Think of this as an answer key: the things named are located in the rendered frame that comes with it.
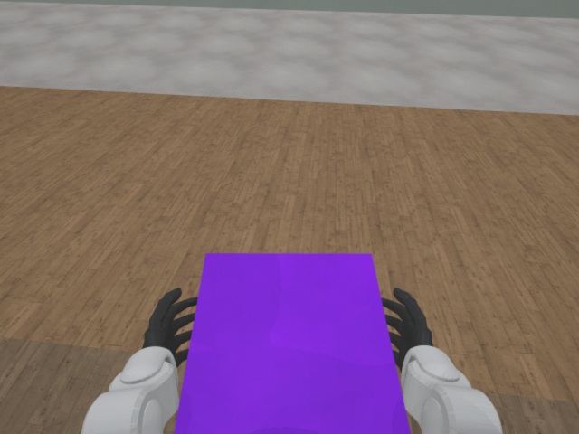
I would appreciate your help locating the carton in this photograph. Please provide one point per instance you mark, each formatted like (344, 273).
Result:
(290, 343)

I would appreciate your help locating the right robot hand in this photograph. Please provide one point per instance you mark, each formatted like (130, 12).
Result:
(413, 327)

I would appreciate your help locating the robot left forearm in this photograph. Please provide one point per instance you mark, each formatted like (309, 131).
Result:
(140, 400)

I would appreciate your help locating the left robot hand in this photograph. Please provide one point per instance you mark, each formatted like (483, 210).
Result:
(163, 327)

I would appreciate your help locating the robot right forearm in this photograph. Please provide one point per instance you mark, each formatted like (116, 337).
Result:
(440, 398)

